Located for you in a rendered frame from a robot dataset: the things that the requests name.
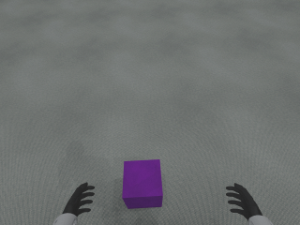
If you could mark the right robot hand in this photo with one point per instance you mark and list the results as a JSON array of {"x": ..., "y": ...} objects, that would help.
[{"x": 247, "y": 203}]

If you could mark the left robot hand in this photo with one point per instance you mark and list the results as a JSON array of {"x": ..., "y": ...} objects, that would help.
[{"x": 74, "y": 203}]

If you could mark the left robot forearm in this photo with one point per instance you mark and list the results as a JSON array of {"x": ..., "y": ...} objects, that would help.
[{"x": 66, "y": 219}]

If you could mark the carton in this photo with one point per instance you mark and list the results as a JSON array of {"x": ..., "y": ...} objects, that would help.
[{"x": 142, "y": 184}]

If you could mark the right robot forearm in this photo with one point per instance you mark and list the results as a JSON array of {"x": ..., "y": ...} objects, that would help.
[{"x": 259, "y": 220}]

